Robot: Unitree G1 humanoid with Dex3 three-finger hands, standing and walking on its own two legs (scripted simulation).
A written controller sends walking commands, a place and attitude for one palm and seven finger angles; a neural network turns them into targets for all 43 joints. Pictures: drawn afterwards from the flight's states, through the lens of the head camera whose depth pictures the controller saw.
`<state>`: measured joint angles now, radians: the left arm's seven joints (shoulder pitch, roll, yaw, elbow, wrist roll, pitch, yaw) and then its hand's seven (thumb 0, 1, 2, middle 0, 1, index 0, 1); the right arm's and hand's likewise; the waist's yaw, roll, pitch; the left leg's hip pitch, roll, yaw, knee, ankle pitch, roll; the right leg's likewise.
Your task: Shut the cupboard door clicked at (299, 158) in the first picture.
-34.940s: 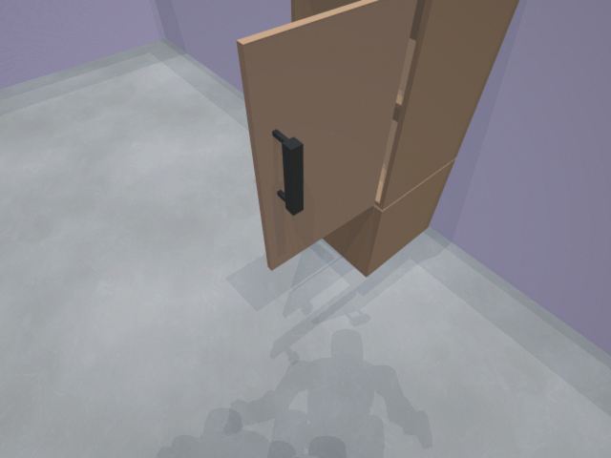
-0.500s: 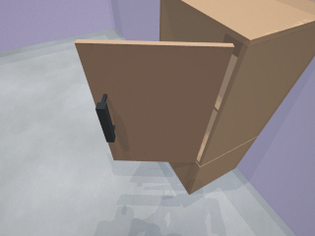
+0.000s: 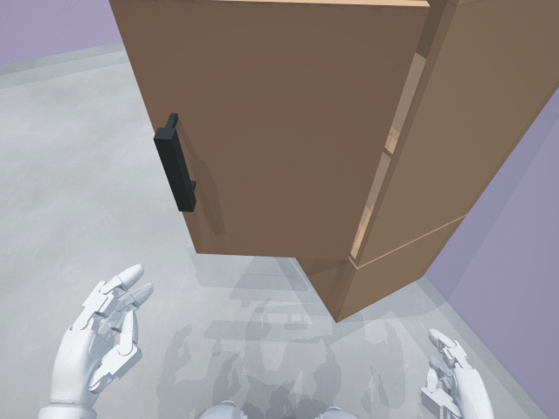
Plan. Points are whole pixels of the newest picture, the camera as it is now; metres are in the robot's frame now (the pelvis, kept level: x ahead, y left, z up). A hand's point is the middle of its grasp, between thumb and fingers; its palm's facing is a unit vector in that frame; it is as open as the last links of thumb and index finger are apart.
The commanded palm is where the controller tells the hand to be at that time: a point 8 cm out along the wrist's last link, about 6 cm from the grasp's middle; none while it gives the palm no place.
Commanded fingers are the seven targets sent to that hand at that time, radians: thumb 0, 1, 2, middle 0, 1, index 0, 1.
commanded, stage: raise the hand and make a fist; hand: left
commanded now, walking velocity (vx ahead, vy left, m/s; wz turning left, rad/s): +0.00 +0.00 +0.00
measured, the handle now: (180, 164) +0.50 +0.20 +0.07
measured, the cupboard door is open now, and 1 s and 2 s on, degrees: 60 60 60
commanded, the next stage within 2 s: bring the fist close to the handle in 1.62 s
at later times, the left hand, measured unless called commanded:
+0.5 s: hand (121, 354) +0.20 +0.21 +0.03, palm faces +0.01 -1.00 -0.02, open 4.3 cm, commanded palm +0.17 +0.26 +0.04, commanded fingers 0.00 0.90 0.90 -0.93 -1.10 -0.93 -1.10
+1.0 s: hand (107, 340) +0.21 +0.22 +0.06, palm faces +0.01 -1.00 -0.03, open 3.0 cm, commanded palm +0.18 +0.28 +0.06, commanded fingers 0.00 0.90 0.90 -1.30 -1.50 -1.30 -1.50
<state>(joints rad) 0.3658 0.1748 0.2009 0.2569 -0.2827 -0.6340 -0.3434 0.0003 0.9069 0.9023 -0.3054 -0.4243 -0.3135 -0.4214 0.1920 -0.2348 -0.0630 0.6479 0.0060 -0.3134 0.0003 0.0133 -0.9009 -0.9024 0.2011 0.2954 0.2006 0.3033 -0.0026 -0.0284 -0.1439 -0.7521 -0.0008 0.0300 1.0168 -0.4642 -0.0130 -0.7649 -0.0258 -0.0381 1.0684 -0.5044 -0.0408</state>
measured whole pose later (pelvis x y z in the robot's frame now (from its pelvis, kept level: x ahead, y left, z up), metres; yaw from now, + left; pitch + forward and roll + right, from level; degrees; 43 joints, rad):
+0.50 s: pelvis -0.02 +0.02 -0.02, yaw +0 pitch +13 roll -2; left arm 0.39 0.24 0.15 -0.01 -0.28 -0.34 -0.24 0.01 0.90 0.90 -0.75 -0.91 -0.76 -0.91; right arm 0.30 -0.21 0.02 0.54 0.03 -0.25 -0.06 0.02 -0.90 -0.90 0.20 0.30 0.20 0.30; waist -0.01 0.03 -0.14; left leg -0.91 0.01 -0.01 1.16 -0.49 0.02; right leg -0.86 -0.01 -0.08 1.12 -0.49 -0.01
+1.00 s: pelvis -0.01 +0.04 -0.01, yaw +1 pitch +12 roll -3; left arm 0.41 0.24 0.12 -0.09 -0.27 -0.32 -0.23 0.01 0.90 0.90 -1.21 -1.41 -1.21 -1.40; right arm 0.24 -0.22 0.04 0.46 0.03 -0.19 -0.04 0.02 -0.90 -0.90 0.20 0.30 0.20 0.30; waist 0.02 0.04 -0.14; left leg -0.82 0.00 -0.02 1.11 -0.50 0.03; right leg -0.76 -0.02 -0.08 1.05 -0.49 0.00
